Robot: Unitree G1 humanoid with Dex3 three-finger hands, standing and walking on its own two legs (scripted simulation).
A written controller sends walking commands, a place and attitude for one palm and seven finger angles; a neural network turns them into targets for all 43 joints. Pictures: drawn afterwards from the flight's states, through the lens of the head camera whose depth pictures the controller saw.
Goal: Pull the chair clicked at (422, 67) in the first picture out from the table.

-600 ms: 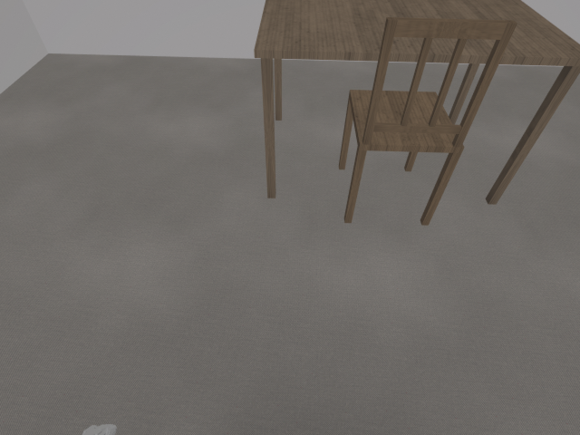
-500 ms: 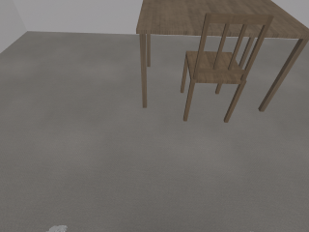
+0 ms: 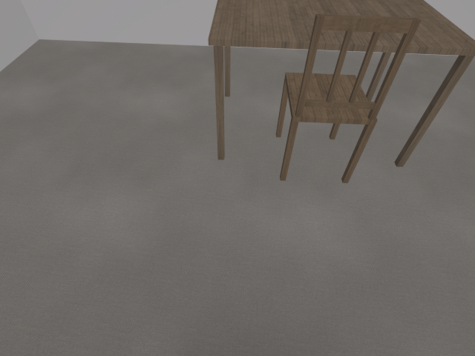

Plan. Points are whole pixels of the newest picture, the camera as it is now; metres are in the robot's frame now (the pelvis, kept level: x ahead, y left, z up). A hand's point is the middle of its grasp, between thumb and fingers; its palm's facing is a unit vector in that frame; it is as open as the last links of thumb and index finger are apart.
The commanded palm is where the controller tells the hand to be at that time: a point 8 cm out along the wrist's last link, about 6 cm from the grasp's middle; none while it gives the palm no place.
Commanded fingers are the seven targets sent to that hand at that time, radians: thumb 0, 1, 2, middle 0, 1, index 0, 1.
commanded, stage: stand and wait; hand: left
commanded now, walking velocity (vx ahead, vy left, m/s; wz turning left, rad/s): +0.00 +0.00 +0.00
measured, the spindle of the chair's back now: (338, 69) +1.20 -0.35 -0.09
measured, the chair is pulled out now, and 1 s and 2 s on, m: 0.00 0.00 0.00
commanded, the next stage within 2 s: look at it before walking up in 0.22 s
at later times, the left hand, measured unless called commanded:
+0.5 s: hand out of the picture +0.08 +0.24 -0.16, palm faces -0.04 -0.94 -0.33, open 7.4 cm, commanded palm none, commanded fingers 0.00 0.90 0.90 -0.20 -0.30 -0.20 -0.30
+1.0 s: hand out of the picture +0.09 +0.24 -0.15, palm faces -0.04 -0.94 -0.34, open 7.4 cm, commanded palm none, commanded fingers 0.00 0.90 0.90 -0.20 -0.30 -0.20 -0.30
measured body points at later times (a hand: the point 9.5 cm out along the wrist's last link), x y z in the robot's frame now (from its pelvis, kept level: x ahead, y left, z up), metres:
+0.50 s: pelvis +0.00 +0.00 +0.00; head +0.00 +0.00 +0.45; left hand +0.08 +0.29 -0.13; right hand +0.08 -0.30 -0.13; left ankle +0.00 +0.12 -0.74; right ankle +0.00 -0.12 -0.74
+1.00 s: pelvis +0.01 -0.01 +0.00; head +0.02 +0.00 +0.45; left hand +0.09 +0.29 -0.13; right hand +0.09 -0.30 -0.13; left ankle +0.00 +0.12 -0.74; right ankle +0.01 -0.12 -0.74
